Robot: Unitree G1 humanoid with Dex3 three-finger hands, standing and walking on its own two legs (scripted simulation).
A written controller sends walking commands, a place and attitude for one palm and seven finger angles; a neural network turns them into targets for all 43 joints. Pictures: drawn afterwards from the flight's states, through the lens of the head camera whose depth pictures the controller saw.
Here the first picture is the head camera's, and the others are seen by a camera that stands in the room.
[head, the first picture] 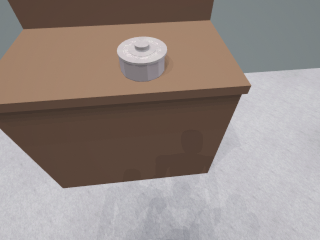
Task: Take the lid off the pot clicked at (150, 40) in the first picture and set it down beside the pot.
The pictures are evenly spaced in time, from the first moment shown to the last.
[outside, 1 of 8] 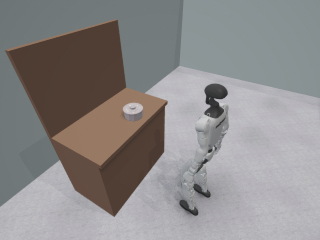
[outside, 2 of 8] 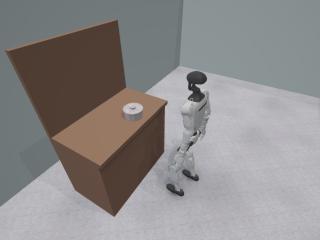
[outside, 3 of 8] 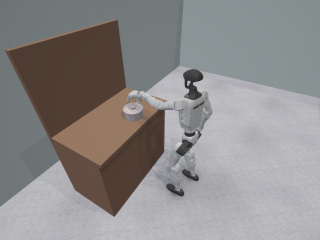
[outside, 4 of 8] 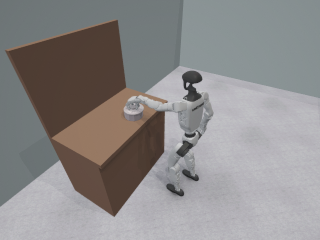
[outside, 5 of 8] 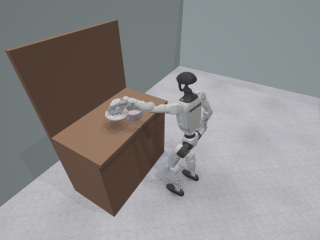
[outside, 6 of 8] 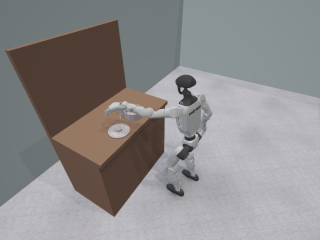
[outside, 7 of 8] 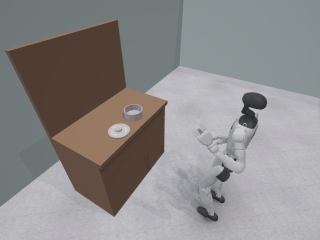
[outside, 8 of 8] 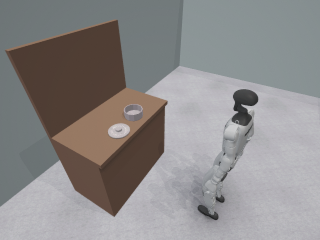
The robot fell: no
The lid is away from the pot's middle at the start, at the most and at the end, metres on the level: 0.00 0.25 0.24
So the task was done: yes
